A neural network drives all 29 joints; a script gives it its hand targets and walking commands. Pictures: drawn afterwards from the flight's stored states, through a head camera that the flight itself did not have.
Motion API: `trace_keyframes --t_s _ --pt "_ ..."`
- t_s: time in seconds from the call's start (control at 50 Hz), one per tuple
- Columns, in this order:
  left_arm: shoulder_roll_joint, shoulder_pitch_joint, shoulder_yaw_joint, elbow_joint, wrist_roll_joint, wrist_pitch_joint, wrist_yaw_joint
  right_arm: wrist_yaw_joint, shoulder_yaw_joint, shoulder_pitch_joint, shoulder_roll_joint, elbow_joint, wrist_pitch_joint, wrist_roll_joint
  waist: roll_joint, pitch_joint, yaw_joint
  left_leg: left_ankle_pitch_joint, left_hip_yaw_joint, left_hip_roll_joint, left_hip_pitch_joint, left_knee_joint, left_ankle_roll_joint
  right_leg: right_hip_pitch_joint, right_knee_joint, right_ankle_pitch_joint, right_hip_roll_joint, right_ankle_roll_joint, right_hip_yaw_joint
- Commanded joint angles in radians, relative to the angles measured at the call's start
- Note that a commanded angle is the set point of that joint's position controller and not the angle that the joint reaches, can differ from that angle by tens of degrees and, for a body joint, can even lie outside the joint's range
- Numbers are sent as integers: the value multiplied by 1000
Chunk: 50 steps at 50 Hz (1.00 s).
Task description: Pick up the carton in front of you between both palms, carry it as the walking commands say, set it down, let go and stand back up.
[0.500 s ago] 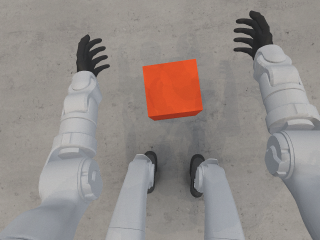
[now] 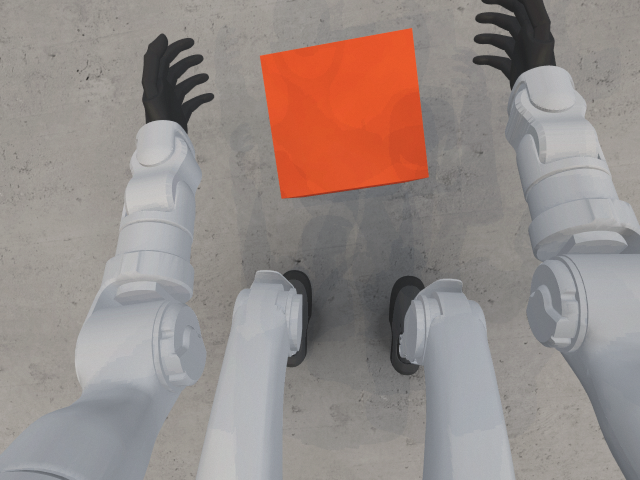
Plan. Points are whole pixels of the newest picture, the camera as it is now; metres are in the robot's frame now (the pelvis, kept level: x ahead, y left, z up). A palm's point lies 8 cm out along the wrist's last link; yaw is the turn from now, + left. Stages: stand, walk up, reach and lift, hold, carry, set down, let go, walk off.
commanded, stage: reach and lift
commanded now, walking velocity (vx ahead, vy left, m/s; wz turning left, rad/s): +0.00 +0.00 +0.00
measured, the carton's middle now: (345, 130) +0.50 +0.02 -0.41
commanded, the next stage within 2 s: none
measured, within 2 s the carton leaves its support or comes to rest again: leaves its support in 1.30 s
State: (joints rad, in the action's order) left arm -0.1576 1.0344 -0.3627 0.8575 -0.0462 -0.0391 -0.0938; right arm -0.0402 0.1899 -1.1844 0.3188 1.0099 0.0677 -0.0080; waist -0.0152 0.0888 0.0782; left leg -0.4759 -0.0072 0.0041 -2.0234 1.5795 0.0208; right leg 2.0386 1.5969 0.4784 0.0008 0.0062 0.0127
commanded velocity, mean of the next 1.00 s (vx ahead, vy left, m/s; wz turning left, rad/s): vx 0.00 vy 0.00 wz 0.00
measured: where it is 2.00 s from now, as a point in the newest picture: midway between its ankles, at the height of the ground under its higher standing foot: (346, 339)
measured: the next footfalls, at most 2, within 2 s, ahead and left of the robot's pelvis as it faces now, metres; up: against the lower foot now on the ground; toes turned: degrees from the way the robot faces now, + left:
none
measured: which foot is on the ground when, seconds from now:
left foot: down 0.00-1.00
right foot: down 0.00-1.00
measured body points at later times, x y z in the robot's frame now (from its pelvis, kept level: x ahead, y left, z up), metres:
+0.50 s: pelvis -0.05 +0.00 -0.16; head +0.33 -0.01 +0.08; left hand +0.48 +0.21 -0.34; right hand +0.53 -0.16 -0.35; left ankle +0.08 +0.12 -0.50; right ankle +0.08 -0.12 -0.50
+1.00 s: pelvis -0.04 +0.00 -0.16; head +0.33 -0.01 +0.09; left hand +0.50 +0.18 -0.34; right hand +0.54 -0.13 -0.34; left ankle +0.08 +0.12 -0.50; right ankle +0.08 -0.12 -0.50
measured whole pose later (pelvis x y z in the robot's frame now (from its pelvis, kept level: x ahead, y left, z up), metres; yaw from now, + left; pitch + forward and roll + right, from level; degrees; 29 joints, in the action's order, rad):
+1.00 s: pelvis -0.04 +0.00 -0.16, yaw +2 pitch +37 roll +3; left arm -0.23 1.45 -0.13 1.14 -0.26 -0.01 -0.17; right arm -0.08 -0.09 -1.58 0.40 1.27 0.04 -0.23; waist 0.03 -0.37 0.07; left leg -0.53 -0.02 -0.02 -2.26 2.14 0.03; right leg 2.28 2.18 0.55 -0.01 0.01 0.03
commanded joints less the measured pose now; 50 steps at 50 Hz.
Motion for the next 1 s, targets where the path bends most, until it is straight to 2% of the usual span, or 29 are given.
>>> trace_keyframes --t_s 0.0,0.12,0.28,0.38,0.52,0.58,0.64,0.74,0.82,0.92,0.98 --pt "-159 211 57 -116 -71 14 -29 -24 -65 -296 149 -134 -17 -75 -85 1111 30 466 -43 -62 481 42 55 -661 61 -463 61 -28 1" --pt "-202 368 130 -61 -166 -17 -59 -41 -140 -452 203 -87 14 -161 -99 1045 27 264 -57 -42 395 167 46 -573 181 -237 37 -22 -12" --pt "-247 541 157 105 -191 -18 -72 -45 -191 -598 239 93 15 -213 -74 842 33 92 -50 -14 318 293 37 -435 295 -47 4 -12 7" --pt "-259 602 173 186 -197 12 -62 -38 -217 -647 247 166 -18 -224 -57 753 25 125 -36 -8 292 369 36 -391 367 -79 -3 -8 28" --pt "-255 646 225 164 -264 43 -78 -46 -272 -728 277 93 -47 -266 -76 901 33 274 -41 -20 382 441 40 -485 460 -218 4 -11 17" --pt "-220 625 248 171 -298 38 -80 -45 -298 -734 270 68 -42 -269 -111 931 25 310 -45 -33 376 449 40 -527 475 -258 5 -10 7" --pt "-214 582 244 162 -291 36 -86 -44 -284 -680 250 65 -33 -250 -122 939 17 330 -48 -45 387 447 39 -527 476 -285 12 -13 -4" --pt "-204 539 199 199 -224 42 -80 -35 -243 -595 206 156 -35 -217 -72 726 17 285 -43 -49 294 437 40 -371 455 -230 15 -12 14" --pt "-193 566 186 182 -198 49 -75 -33 -237 -607 194 173 -45 -213 -45 690 14 271 -44 -46 283 433 42 -338 439 -211 18 -7 25" --pt "-95 638 246 164 -221 48 -66 -29 -297 -680 94 155 -49 -237 -57 702 15 238 -46 -56 293 418 41 -361 422 -178 27 -8 28" --pt "-72 644 217 209 -198 43 -68 -37 -282 -704 80 163 -46 -207 -67 692 6 218 -45 -65 305 411 39 -371 412 -155 32 -15 21"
